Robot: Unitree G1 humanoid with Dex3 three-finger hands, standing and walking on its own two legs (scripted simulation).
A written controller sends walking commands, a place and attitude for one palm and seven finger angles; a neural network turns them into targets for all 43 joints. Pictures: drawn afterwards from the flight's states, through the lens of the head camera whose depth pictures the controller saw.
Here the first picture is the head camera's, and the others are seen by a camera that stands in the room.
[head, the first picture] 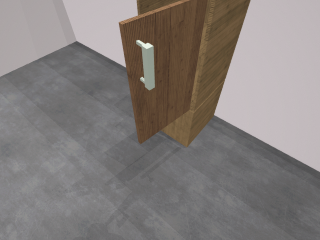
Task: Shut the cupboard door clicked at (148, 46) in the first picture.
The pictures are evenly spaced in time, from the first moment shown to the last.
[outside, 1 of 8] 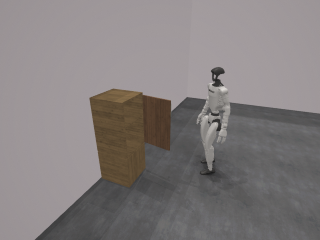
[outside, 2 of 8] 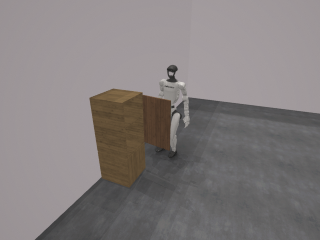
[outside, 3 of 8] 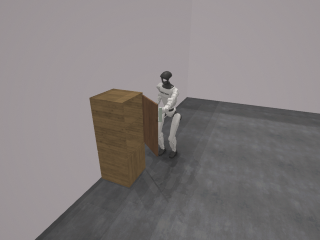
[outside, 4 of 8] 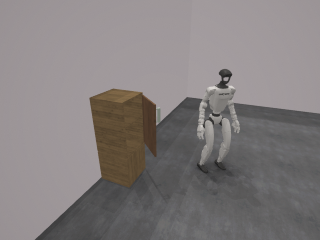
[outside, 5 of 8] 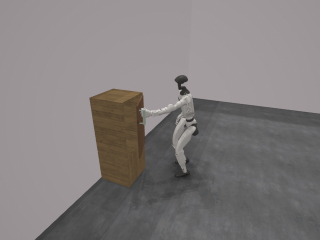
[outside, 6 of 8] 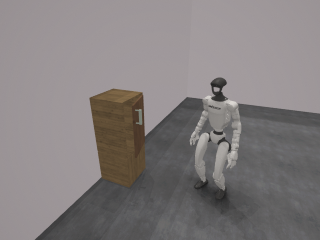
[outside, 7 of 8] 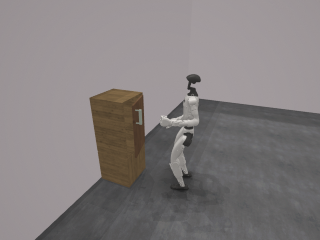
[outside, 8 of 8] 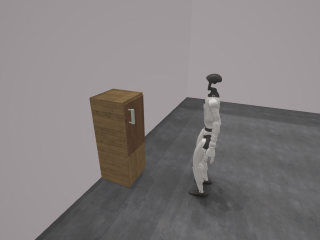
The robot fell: no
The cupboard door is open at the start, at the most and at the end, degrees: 80 80 0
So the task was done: yes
